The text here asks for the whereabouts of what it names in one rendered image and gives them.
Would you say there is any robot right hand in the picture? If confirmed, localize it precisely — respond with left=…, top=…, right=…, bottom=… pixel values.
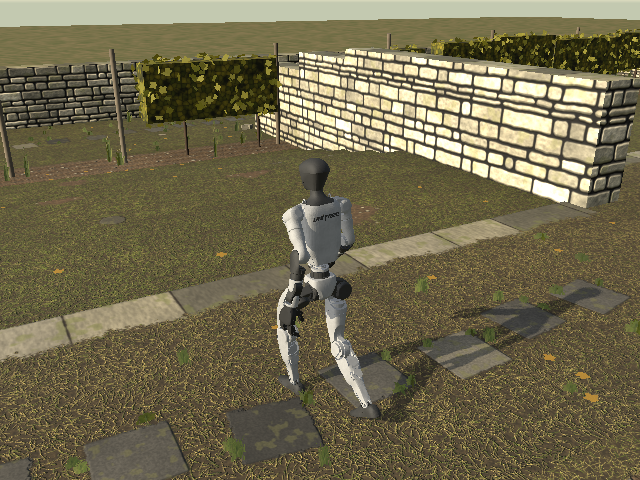
left=308, top=261, right=335, bottom=268

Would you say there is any left robot foot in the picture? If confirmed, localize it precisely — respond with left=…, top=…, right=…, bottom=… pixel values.
left=278, top=375, right=305, bottom=395

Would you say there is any robot left hand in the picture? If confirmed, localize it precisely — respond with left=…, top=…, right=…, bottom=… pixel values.
left=279, top=305, right=304, bottom=337

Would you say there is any right robot forearm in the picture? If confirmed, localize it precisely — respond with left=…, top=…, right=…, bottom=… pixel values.
left=336, top=243, right=354, bottom=260

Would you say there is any robot left upper arm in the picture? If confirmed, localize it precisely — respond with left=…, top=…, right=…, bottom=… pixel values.
left=282, top=204, right=310, bottom=264

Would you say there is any robot right upper arm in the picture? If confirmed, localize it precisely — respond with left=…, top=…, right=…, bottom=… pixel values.
left=331, top=196, right=355, bottom=246

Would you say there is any left robot thigh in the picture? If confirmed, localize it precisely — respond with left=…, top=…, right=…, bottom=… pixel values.
left=277, top=285, right=313, bottom=343

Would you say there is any left robot forearm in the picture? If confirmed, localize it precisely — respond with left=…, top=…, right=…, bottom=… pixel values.
left=285, top=250, right=306, bottom=308

